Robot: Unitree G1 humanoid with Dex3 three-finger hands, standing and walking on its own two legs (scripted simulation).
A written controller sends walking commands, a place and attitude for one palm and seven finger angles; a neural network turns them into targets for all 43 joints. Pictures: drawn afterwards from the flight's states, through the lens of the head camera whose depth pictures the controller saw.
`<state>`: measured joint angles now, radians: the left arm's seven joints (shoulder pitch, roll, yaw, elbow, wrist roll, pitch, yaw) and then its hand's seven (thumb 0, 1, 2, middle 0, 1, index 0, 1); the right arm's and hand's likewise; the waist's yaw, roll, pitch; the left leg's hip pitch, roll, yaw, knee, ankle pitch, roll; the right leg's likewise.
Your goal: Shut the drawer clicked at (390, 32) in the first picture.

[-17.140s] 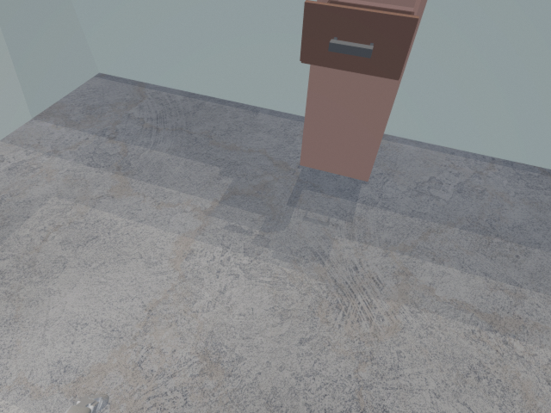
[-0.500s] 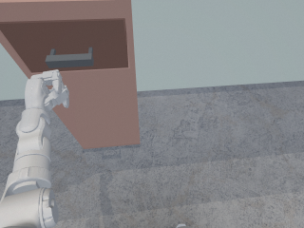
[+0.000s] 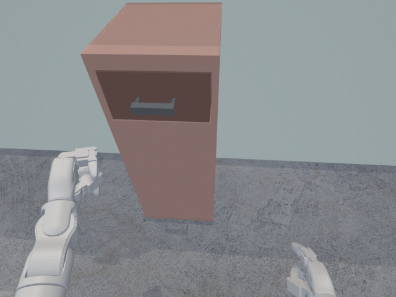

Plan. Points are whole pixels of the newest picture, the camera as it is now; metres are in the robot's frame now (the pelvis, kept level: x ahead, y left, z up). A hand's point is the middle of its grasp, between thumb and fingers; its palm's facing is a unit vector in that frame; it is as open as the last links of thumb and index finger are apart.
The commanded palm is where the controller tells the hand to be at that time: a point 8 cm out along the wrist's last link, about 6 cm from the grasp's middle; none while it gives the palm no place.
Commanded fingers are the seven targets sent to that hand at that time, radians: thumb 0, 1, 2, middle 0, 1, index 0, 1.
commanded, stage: draw the hand back to the body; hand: left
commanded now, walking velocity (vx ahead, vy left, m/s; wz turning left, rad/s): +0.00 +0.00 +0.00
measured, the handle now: (154, 104) +0.63 +0.19 +0.04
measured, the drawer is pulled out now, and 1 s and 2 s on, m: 0.00 0.00 0.00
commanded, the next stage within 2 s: step back with the hand held close in 0.60 s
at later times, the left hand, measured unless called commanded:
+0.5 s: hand (38, 237) +0.16 +0.23 +0.17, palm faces +0.41 -0.81 -0.43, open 3.2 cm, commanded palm +0.12 +0.27 +0.18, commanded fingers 0.00 0.90 0.90 -1.40 -1.60 -1.40 -1.60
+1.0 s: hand (38, 241) +0.16 +0.24 +0.15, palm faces +0.31 -0.81 -0.50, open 3.2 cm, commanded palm +0.10 +0.29 +0.18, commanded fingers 0.00 0.90 0.90 -1.40 -1.60 -1.40 -1.60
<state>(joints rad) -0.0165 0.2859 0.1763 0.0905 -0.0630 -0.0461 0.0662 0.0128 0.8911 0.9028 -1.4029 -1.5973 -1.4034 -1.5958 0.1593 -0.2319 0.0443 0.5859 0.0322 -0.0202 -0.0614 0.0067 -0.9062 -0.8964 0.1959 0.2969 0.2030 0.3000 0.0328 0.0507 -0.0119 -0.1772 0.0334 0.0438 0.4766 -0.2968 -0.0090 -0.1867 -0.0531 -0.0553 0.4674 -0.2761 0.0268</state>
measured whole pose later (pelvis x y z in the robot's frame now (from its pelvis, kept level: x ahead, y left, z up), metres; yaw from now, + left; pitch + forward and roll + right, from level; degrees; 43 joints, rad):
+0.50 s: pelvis -0.01 -0.01 +0.00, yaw +0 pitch -5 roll -1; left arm 0.56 0.32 0.29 -0.46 -0.05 -0.11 0.10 0.01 0.89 0.90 -1.41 -1.60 -1.41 -1.60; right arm 0.21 -0.23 0.01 0.63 0.00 -0.12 -0.07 0.01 -0.91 -0.90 0.20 0.30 0.20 0.30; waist 0.07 0.09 0.02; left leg -0.06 0.05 0.04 0.41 -0.26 -0.02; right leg -0.06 -0.03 -0.06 0.38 -0.23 0.02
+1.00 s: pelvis -0.03 +0.01 +0.00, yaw +0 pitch +0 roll +0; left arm 0.62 0.36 0.33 -0.52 -0.04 -0.18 0.09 0.01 0.89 0.90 -1.41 -1.60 -1.41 -1.60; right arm 0.18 -0.23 -0.01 0.57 -0.01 -0.01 -0.07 0.01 -0.90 -0.90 0.20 0.30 0.20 0.30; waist 0.01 0.05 0.04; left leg -0.21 0.03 0.04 0.43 -0.22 0.00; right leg -0.21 -0.06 -0.06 0.39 -0.18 0.04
